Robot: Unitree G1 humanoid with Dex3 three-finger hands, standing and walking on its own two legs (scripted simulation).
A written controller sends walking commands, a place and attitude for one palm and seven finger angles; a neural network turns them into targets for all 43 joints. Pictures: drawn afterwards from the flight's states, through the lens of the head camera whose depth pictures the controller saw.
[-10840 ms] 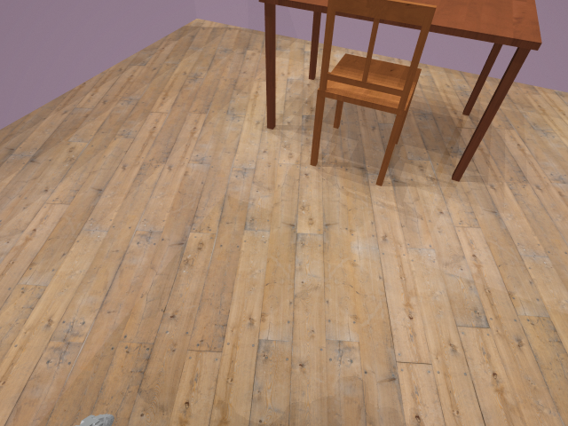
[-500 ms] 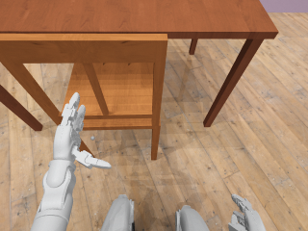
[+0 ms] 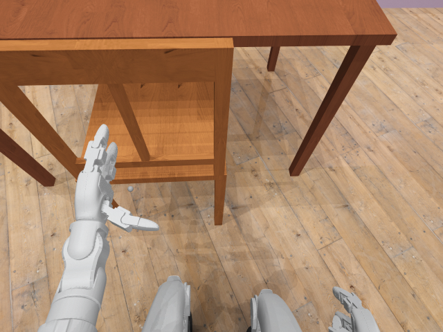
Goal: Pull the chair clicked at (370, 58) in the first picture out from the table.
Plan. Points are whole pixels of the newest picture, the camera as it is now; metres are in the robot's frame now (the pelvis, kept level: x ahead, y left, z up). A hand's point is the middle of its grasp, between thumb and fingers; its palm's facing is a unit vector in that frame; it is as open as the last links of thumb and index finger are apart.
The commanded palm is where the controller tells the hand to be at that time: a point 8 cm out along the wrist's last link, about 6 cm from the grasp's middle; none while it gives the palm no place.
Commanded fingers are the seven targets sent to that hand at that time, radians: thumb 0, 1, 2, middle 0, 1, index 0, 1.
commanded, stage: aim the fingers beside a spindle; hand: left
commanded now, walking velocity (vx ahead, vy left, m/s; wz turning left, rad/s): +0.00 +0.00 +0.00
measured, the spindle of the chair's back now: (132, 126) +0.50 +0.20 +0.01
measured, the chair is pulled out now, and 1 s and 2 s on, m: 0.00 0.00 0.00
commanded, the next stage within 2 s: push the fingers through the gap in 0.32 s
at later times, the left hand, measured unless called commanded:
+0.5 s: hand (129, 190) +0.35 +0.17 +0.02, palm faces +0.06 -1.00 -0.03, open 16.9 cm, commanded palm +0.34 +0.22 +0.03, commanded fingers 0.00 -0.50 0.30 -0.06 -0.08 -0.06 -0.08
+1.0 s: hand (138, 161) +0.41 +0.17 +0.03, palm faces +0.07 -1.00 -0.04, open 16.9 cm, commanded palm +0.39 +0.22 +0.03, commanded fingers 0.00 -0.50 0.30 -0.06 -0.08 -0.06 -0.08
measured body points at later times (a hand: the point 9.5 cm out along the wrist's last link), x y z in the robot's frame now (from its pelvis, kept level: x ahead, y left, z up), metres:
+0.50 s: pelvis +0.00 +0.00 +0.00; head +0.11 +0.01 +0.44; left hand +0.34 +0.23 +0.03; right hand +0.15 -0.25 -0.11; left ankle +0.06 +0.13 -0.62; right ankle +0.00 -0.13 -0.62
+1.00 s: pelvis +0.00 +0.00 +0.00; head +0.12 +0.01 +0.43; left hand +0.40 +0.22 +0.03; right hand +0.10 -0.26 -0.12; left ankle +0.06 +0.13 -0.62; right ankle +0.00 -0.13 -0.62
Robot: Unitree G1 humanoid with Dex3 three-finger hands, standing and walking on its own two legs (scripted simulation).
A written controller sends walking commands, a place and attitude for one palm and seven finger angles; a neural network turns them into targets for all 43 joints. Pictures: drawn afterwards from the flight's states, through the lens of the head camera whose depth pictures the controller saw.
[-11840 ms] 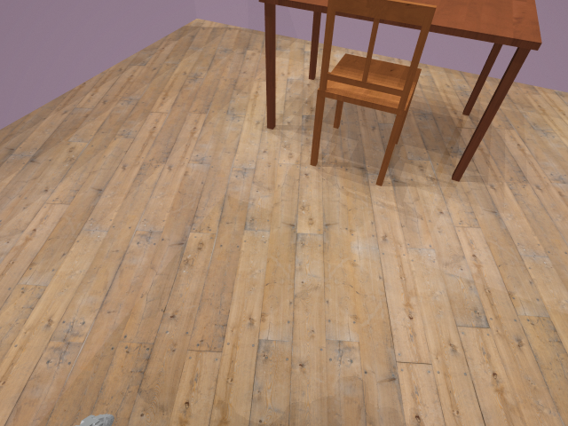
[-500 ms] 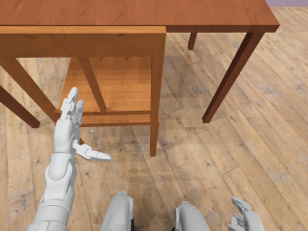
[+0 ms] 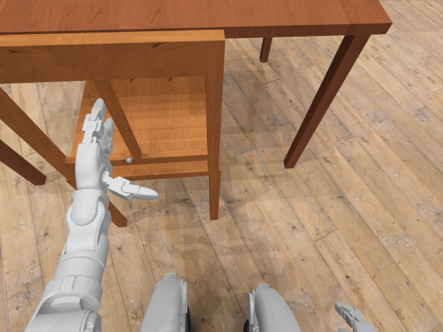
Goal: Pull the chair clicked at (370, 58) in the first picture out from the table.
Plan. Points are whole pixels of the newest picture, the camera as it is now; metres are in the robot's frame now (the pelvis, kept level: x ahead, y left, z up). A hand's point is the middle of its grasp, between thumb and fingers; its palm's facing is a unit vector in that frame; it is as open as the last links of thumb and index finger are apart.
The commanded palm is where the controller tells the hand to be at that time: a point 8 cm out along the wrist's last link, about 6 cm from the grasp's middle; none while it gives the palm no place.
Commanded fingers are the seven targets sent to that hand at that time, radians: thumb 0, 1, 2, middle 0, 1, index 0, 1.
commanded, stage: push the fingers through the gap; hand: left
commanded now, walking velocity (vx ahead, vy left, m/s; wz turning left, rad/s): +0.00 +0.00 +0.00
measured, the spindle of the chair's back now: (122, 123) +0.50 +0.20 +0.01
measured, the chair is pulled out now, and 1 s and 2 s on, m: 0.00 0.00 0.00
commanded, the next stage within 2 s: hook a spindle and tug to test in 1.02 s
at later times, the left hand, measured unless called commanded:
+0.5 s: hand (125, 136) +0.46 +0.18 +0.03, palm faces +0.09 -1.00 -0.02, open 16.9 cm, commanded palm +0.44 +0.23 +0.03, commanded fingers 0.00 -0.50 0.30 -0.06 -0.08 -0.06 -0.08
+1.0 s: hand (122, 132) +0.47 +0.19 +0.03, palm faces +0.09 -1.00 -0.01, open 16.9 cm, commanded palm +0.44 +0.22 +0.03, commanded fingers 0.00 -0.50 0.30 -0.06 -0.08 -0.06 -0.08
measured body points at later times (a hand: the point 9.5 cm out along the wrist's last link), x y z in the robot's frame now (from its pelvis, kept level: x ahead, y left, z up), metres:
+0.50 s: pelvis +0.00 +0.00 -0.01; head +0.14 +0.02 +0.42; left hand +0.45 +0.24 +0.03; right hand +0.07 -0.26 -0.13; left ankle +0.06 +0.13 -0.62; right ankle +0.00 -0.13 -0.62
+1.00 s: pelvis +0.00 +0.02 +0.00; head +0.14 +0.04 +0.42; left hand +0.46 +0.24 +0.03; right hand +0.05 -0.25 -0.12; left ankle +0.06 +0.13 -0.62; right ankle +0.00 -0.13 -0.62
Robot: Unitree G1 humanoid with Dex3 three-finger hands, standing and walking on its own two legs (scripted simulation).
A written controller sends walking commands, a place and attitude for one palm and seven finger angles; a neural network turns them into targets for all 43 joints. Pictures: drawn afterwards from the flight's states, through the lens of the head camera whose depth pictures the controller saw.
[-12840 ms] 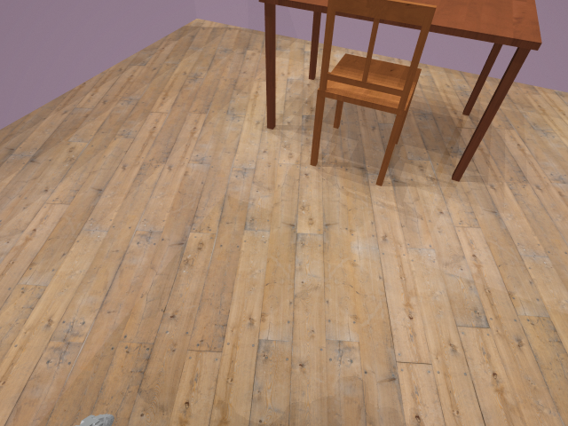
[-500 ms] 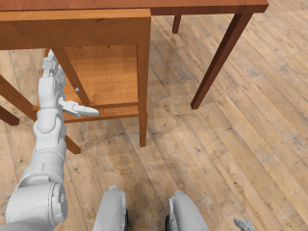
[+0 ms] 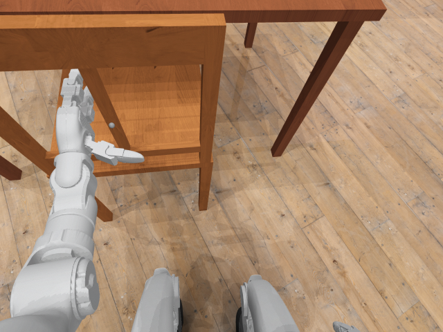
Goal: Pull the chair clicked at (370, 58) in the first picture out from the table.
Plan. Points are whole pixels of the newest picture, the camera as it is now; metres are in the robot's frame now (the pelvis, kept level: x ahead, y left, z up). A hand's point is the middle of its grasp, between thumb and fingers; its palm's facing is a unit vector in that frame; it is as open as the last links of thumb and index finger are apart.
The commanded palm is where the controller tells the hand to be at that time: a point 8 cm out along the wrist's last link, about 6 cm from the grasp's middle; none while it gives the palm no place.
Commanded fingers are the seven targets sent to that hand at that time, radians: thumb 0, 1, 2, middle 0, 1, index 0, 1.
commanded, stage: push the fingers through the gap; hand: left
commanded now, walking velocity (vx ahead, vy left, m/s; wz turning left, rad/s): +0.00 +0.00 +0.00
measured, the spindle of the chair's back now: (109, 115) +0.50 +0.19 +0.02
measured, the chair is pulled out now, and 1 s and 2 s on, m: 0.00 0.00 0.02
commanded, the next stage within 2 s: hook a spindle and tug to test in 0.02 s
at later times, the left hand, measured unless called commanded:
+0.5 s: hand (115, 124) +0.47 +0.18 +0.03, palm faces +0.11 -0.99 -0.02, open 15.2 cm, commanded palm +0.44 +0.21 +0.03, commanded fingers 0.00 -0.22 0.42 -0.41 -1.18 -0.41 -1.18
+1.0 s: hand (117, 122) +0.47 +0.17 +0.03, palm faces +0.11 -0.99 -0.02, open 5.5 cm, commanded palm +0.44 +0.21 +0.03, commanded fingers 0.00 0.90 0.90 -0.50 -1.45 -0.50 -1.45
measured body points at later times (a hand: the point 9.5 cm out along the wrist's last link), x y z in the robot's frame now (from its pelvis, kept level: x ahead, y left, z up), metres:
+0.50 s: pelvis +0.00 -0.01 +0.00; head +0.14 +0.02 +0.42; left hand +0.46 +0.23 +0.03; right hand +0.06 -0.27 -0.12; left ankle +0.06 +0.11 -0.61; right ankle +0.00 -0.14 -0.61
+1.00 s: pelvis +0.00 -0.01 +0.00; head +0.15 +0.01 +0.42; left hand +0.46 +0.23 +0.03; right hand +0.06 -0.27 -0.12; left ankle +0.06 +0.11 -0.61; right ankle +0.00 -0.14 -0.61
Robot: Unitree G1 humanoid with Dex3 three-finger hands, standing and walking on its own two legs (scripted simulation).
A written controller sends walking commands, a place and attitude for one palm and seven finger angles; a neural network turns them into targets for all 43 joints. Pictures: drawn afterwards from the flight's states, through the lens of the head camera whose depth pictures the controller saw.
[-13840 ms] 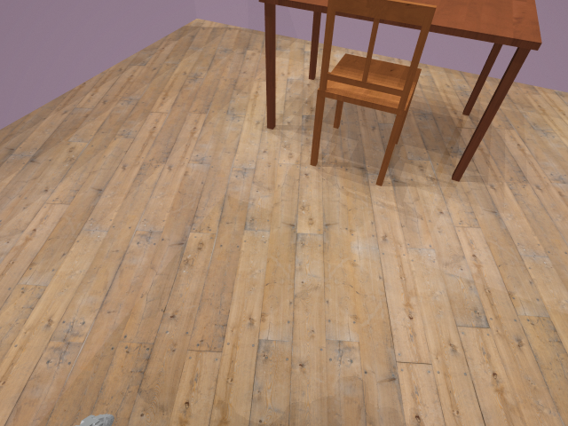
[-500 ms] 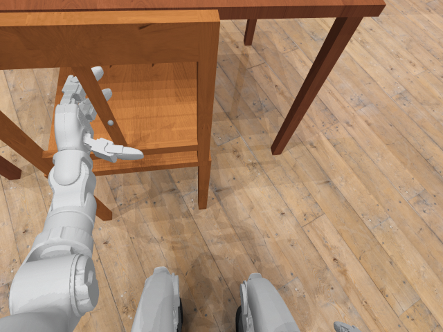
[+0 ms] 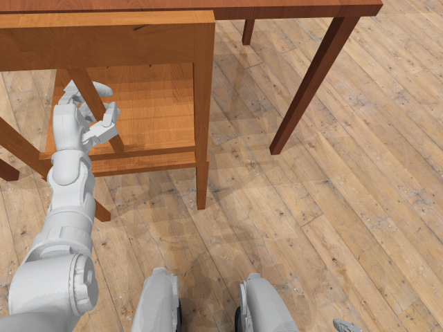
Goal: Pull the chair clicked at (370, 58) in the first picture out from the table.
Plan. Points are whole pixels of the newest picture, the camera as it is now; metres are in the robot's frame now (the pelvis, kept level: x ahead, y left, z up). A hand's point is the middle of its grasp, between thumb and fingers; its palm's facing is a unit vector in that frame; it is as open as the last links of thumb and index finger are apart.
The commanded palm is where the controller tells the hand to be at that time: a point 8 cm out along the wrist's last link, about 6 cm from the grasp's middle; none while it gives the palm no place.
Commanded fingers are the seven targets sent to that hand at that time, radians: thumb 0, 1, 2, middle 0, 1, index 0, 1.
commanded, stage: hook a spindle and tug to test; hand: left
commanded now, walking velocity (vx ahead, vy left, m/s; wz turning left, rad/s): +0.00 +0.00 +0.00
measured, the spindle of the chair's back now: (101, 115) +0.50 +0.20 +0.02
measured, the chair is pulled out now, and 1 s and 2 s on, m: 0.00 0.02 0.18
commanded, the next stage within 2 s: step backward, pulling the chair out in 0.62 s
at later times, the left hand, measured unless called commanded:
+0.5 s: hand (112, 127) +0.46 +0.17 +0.03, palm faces +0.10 -0.99 -0.02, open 5.2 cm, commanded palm +0.42 +0.22 +0.04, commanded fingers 0.00 0.90 0.90 -0.50 -1.45 -0.50 -1.45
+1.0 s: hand (113, 125) +0.45 +0.17 +0.05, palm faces +0.11 -0.99 -0.10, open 5.1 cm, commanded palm +0.43 +0.21 +0.05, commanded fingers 0.00 0.90 0.90 -0.50 -1.45 -0.50 -1.45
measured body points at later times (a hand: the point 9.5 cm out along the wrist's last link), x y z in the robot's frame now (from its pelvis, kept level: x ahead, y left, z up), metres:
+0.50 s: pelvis +0.02 +0.00 +0.02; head +0.16 +0.02 +0.44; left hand +0.45 +0.23 +0.04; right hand +0.09 -0.26 -0.11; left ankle +0.06 +0.12 -0.61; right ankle +0.00 -0.13 -0.61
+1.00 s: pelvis +0.05 +0.01 +0.10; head +0.16 +0.03 +0.54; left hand +0.44 +0.22 +0.06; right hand +0.13 -0.24 -0.02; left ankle +0.05 +0.12 -0.61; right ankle +0.01 -0.13 -0.60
